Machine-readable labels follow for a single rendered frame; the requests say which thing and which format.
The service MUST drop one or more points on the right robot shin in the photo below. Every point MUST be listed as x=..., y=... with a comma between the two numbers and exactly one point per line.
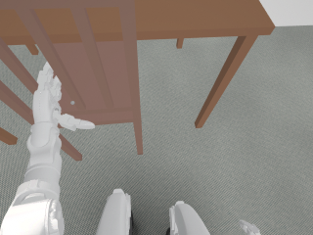
x=171, y=231

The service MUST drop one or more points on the robot left upper arm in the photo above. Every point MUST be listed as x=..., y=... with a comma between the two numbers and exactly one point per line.
x=44, y=217

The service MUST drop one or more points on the chair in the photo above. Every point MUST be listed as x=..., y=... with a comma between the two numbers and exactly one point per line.
x=102, y=78

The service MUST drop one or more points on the robot left forearm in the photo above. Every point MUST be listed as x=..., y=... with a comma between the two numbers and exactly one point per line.
x=43, y=172

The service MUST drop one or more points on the robot right hand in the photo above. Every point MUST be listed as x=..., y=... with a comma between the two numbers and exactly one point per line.
x=250, y=229

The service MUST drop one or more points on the robot shin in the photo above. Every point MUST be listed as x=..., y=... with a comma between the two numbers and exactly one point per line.
x=171, y=231
x=127, y=221

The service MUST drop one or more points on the table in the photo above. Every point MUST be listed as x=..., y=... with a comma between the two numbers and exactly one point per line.
x=155, y=19

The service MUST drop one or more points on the robot left hand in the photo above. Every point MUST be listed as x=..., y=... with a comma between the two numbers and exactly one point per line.
x=45, y=101

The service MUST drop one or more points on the left robot shin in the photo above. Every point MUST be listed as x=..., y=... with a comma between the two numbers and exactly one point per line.
x=127, y=221

